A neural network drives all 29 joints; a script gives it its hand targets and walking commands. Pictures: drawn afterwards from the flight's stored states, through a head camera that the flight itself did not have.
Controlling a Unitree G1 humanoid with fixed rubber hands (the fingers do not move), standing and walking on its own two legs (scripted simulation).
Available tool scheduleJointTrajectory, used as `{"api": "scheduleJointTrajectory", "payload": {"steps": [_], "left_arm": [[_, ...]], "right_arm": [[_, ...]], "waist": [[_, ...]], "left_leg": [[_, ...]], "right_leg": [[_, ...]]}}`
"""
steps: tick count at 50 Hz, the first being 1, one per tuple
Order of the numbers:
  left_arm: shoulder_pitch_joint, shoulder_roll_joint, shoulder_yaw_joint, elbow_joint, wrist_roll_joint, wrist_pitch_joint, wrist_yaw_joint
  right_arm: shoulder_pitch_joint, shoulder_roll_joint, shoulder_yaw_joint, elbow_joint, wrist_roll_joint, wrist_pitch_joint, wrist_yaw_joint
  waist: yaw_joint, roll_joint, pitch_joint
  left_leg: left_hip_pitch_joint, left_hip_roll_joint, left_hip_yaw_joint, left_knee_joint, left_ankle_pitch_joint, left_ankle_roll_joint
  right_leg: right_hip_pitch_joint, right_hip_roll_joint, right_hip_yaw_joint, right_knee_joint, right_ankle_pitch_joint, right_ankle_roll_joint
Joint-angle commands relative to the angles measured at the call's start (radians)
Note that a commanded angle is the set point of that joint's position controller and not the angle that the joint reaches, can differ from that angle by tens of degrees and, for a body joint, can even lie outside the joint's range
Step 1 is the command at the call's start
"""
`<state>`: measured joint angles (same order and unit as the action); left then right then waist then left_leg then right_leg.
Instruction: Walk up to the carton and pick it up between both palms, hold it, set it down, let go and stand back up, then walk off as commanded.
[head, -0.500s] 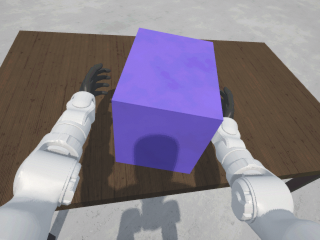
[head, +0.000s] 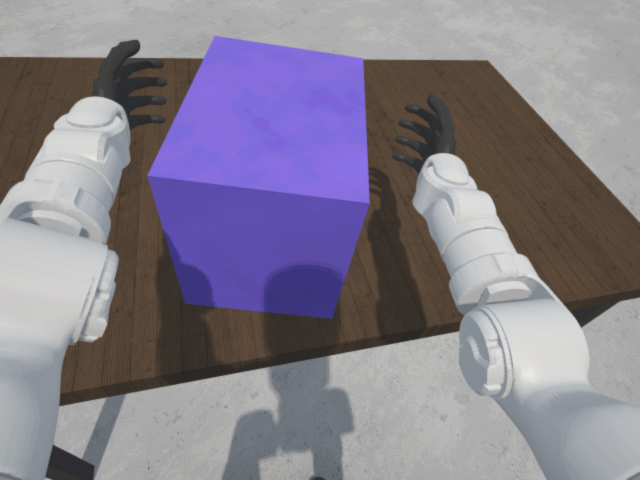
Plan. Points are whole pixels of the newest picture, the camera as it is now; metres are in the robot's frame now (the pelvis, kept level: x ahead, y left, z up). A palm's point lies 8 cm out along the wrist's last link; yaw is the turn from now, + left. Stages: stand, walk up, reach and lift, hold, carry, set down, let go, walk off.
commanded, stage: set down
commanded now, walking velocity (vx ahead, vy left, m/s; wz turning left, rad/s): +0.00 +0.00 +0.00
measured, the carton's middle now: (274, 180) +0.51 -0.06 +0.08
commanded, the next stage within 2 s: none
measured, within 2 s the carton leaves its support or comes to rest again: neither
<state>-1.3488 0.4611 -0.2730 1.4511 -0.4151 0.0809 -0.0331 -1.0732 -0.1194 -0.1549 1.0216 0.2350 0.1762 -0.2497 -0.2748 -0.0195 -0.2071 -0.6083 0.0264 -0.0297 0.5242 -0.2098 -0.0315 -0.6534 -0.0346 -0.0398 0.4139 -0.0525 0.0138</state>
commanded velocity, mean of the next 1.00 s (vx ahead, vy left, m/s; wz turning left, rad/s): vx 0.00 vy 0.00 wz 0.00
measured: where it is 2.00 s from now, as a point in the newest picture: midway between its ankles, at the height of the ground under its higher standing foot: outside the picture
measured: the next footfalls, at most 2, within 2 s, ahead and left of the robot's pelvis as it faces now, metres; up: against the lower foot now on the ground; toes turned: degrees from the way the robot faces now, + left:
none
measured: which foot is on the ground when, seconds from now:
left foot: down 0.00-1.00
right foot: down 0.00-1.00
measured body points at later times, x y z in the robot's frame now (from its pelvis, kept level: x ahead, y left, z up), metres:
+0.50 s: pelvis +0.01 +0.00 +0.01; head +0.04 +0.04 +0.46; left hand +0.52 +0.15 +0.19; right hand +0.42 -0.21 +0.18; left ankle +0.01 +0.14 -0.73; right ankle +0.07 -0.13 -0.73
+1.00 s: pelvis +0.02 +0.02 +0.01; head +0.03 +0.04 +0.46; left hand +0.47 +0.17 +0.16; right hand +0.37 -0.23 +0.14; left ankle +0.01 +0.14 -0.73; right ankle +0.07 -0.13 -0.73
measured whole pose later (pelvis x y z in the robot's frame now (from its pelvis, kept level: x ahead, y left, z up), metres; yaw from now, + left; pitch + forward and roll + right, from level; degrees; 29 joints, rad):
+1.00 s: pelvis +0.02 +0.02 +0.01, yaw -2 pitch +0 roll -1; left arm -0.78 0.44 -0.01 0.69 -0.28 0.41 -0.08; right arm -0.57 -0.13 -0.12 0.44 0.30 0.36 -0.30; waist -0.15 -0.04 0.00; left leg -0.21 0.03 -0.01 0.46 -0.26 -0.01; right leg -0.25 -0.02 -0.01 0.32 -0.07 0.04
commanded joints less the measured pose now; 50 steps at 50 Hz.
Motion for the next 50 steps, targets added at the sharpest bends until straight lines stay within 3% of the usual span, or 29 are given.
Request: {"api": "scheduleJointTrajectory", "payload": {"steps": [1, 6, 10, 12, 13, 16, 17, 18, 22, 23, 31, 32, 37, 39, 40, 43, 44, 49, 50], "left_arm": [[-0.542, 0.228, 0.086, -0.152, 0.041, 0.002, -0.013], [-0.569, 0.23, 0.087, -0.261, 0.01, 0.026, -0.015], [-0.509, 0.218, 0.105, -0.33, 0.024, 0.06, -0.021], [-0.533, 0.225, 0.111, -0.351, 0.028, 0.073, -0.022], [-0.47, 0.211, 0.123, -0.362, 0.042, 0.083, -0.025], [-0.473, 0.197, 0.127, -0.384, 0.054, 0.097, -0.025], [-0.465, 0.188, 0.127, -0.402, 0.054, 0.101, -0.027], [-0.46, 0.185, 0.134, -0.454, 0.062, 0.103, -0.02], [-0.327, 0.155, 0.172, -0.508, 0.1, 0.145, -0.034], [-0.367, 0.159, 0.179, -0.542, 0.102, 0.148, -0.027], [-0.171, 0.141, 0.253, -0.759, 0.137, 0.215, -0.025], [-0.234, 0.162, 0.253, -0.784, 0.121, 0.219, -0.023], [-0.141, 0.157, 0.278, -0.857, 0.12, 0.242, -0.022], [-0.031, 0.141, 0.291, -0.874, 0.132, 0.259, -0.03], [-0.067, 0.152, 0.299, -0.924, 0.128, 0.259, -0.028], [0.0, 0.146, 0.295, -0.916, 0.125, 0.272, -0.036], [0.036, 0.148, 0.31, -0.926, 0.136, 0.28, -0.042], [0.099, 0.162, 0.331, -0.983, 0.137, 0.295, -0.057], [0.13, 0.167, 0.342, -1.01, 0.139, 0.294, -0.058]], "right_arm": [[-0.55, -0.146, 0.018, -0.307, -0.006, -0.006, -0.053], [-0.581, -0.121, -0.003, -0.393, -0.008, 0.032, -0.091], [-0.489, -0.102, 0.021, -0.387, 0.008, 0.061, -0.106], [-0.509, -0.104, 0.016, -0.384, 0.013, 0.079, -0.105], [-0.439, -0.09, 0.033, -0.381, 0.016, 0.08, -0.106], [-0.444, -0.101, 0.012, -0.378, 0.017, 0.086, -0.103], [-0.433, -0.108, 0.001, -0.386, 0.013, 0.085, -0.102], [-0.428, -0.126, -0.002, -0.416, 0.024, 0.079, -0.098], [-0.302, -0.12, 0.018, -0.42, 0.029, 0.074, -0.097], [-0.345, -0.144, 0.002, -0.44, 0.03, 0.072, -0.091], [-0.156, -0.144, -0.017, -0.597, 0.025, 0.068, -0.074], [-0.222, -0.158, -0.035, -0.635, 0.021, 0.075, -0.071], [-0.134, -0.144, -0.022, -0.709, 0.025, 0.099, -0.053], [-0.031, -0.134, 0.001, -0.726, 0.028, 0.107, -0.051], [-0.078, -0.152, 0.001, -0.77, 0.038, 0.105, -0.046], [-0.006, -0.141, 0.008, -0.76, 0.052, 0.127, -0.04], [0.03, -0.139, 0.017, -0.788, 0.05, 0.126, -0.041], [0.081, -0.133, 0.021, -0.864, 0.061, 0.145, -0.044], [0.111, -0.123, 0.022, -0.883, 0.061, 0.146, -0.045]], "waist": [[0.032, 0.089, -0.673], [0.016, 0.09, -0.66], [0.019, 0.115, -0.616], [0.02, 0.134, -0.589], [0.025, 0.127, -0.566], [0.027, 0.179, -0.526], [0.02, 0.19, -0.53], [0.037, 0.213, -0.542], [0.041, 0.219, -0.503], [0.047, 0.231, -0.497], [0.077, 0.169, -0.419], [0.076, 0.166, -0.437], [0.096, 0.122, -0.407], [0.096, 0.101, -0.391], [0.113, 0.112, -0.409], [0.108, 0.117, -0.341], [0.121, 0.107, -0.327], [0.129, 0.101, -0.271], [0.145, 0.107, -0.262]], "left_leg": [[0.121, -0.092, 0.053, -0.11, 0.058, 0.011], [0.154, -0.09, 0.06, -0.129, 0.034, 0.012], [0.204, -0.085, 0.055, -0.131, 0.069, 0.009], [0.211, -0.08, 0.054, -0.138, 0.058, 0.008], [0.228, -0.08, 0.054, -0.142, 0.068, 0.01], [0.262, -0.072, 0.051, -0.143, 0.067, 0.001], [0.279, -0.07, 0.05, -0.139, 0.078, -0.003], [0.301, -0.069, 0.048, -0.14, 0.102, -0.01], [0.375, -0.064, 0.044, -0.127, 0.191, -0.022], [0.379, -0.059, 0.044, -0.127, 0.197, -0.028], [0.429, -0.055, 0.041, -0.136, 0.243, -0.024], [0.41, -0.054, 0.045, -0.137, 0.22, -0.023], [0.391, -0.05, 0.047, -0.144, 0.199, -0.005], [0.405, -0.047, 0.048, -0.145, 0.223, 0.0], [0.402, -0.046, 0.05, -0.14, 0.239, -0.004], [0.386, -0.041, 0.052, -0.147, 0.204, 0.003], [0.382, -0.044, 0.056, -0.151, 0.202, 0.005], [0.344, -0.046, 0.064, -0.167, 0.156, 0.017], [0.347, -0.048, 0.067, -0.167, 0.159, 0.017]], "right_leg": [[0.705, 0.021, 0.021, 0.027, 0.316, 0.0], [0.715, 0.023, 0.02, 0.011, 0.279, 0.001], [0.737, 0.031, 0.021, 0.002, 0.316, -0.006], [0.722, 0.032, 0.02, -0.006, 0.291, -0.01], [0.738, 0.032, 0.024, -0.016, 0.291, -0.013], [0.694, 0.036, 0.013, -0.029, 0.263, -0.026], [0.686, 0.039, 0.008, -0.031, 0.267, -0.029], [0.687, 0.046, 0.002, -0.03, 0.275, -0.031], [0.719, 0.058, -0.003, -0.039, 0.349, -0.036], [0.7, 0.065, -0.013, -0.039, 0.329, -0.038], [0.74, 0.089, -0.017, -0.05, 0.322, -0.033], [0.733, 0.088, -0.016, -0.045, 0.297, -0.033], [0.76, 0.087, -0.008, -0.035, 0.288, -0.033], [0.787, 0.088, -0.004, -0.035, 0.319, -0.033], [0.787, 0.092, -0.003, -0.028, 0.317, -0.035], [0.775, 0.085, 0.0, -0.036, 0.27, -0.044], [0.792, 0.085, 0.006, -0.039, 0.269, -0.043], [0.82, 0.078, 0.017, -0.04, 0.243, -0.044], [0.826, 0.075, 0.02, -0.039, 0.245, -0.042]]}}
